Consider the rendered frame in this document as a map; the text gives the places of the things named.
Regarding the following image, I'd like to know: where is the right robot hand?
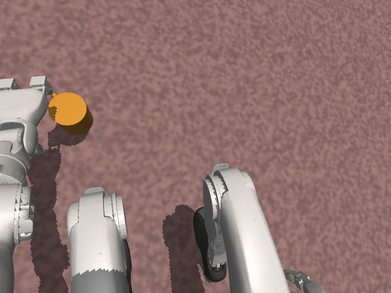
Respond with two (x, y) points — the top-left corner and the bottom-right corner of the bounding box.
(283, 269), (326, 293)

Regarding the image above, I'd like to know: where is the left robot hand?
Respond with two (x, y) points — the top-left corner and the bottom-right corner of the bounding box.
(0, 76), (53, 155)

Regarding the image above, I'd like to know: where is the right robot foot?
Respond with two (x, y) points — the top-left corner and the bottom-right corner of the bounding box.
(193, 207), (227, 282)

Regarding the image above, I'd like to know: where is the mug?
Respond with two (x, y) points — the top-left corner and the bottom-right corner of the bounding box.
(48, 91), (93, 135)

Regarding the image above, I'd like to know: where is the left robot arm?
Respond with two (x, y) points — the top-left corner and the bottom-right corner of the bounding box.
(0, 118), (37, 293)

